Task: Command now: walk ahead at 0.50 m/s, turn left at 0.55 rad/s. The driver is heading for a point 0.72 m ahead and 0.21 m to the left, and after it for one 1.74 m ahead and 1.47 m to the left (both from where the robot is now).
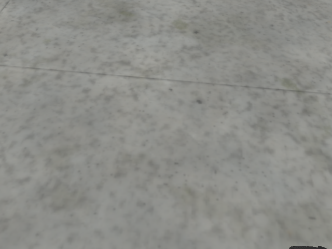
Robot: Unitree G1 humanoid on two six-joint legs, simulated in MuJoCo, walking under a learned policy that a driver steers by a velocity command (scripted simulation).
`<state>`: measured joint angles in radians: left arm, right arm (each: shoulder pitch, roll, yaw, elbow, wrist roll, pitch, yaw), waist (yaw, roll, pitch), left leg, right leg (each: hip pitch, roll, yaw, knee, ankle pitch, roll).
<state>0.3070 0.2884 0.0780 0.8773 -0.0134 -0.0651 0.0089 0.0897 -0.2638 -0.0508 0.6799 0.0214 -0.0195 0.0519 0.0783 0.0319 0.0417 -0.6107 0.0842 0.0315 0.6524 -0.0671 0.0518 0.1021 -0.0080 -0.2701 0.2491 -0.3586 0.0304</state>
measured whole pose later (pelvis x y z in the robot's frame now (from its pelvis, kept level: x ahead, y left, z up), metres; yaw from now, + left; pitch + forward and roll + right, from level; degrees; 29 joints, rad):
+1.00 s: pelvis +0.49 +0.10 +0.00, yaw +35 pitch +2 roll -3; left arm 0.20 0.31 0.08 0.82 -0.04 -0.03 0.01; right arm 0.12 -0.30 -0.08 0.57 0.01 0.02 0.04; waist 0.05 0.02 0.07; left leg -0.47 0.03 0.01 0.55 -0.07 0.05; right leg -0.10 -0.05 -0.21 0.48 -0.38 0.03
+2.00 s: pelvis +0.60 +0.15 +0.00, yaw +44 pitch -1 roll +0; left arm 0.24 0.25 0.01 0.89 -0.01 -0.02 0.01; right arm 0.21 -0.24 -0.06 0.87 0.01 0.01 -0.03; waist 0.01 0.00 0.00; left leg -0.29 -0.03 -0.07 0.61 -0.35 0.02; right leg -0.16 0.00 -0.01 0.53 -0.37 -0.02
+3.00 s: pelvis +0.95 +0.46 +0.02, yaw +44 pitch +1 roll -2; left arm 0.34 0.26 0.04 0.94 0.00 -0.08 -0.01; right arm 0.07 -0.27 -0.04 0.86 0.00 -0.08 0.00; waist 0.07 0.04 0.03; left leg -0.66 0.12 -0.05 0.63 0.10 -0.01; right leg -0.02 0.08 -0.05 0.21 -0.20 -0.06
